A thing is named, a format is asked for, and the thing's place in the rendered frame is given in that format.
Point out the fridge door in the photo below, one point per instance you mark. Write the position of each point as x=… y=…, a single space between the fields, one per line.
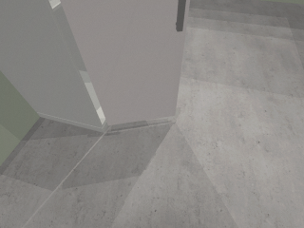
x=132 y=53

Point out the handle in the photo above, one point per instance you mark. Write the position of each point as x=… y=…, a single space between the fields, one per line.
x=180 y=15

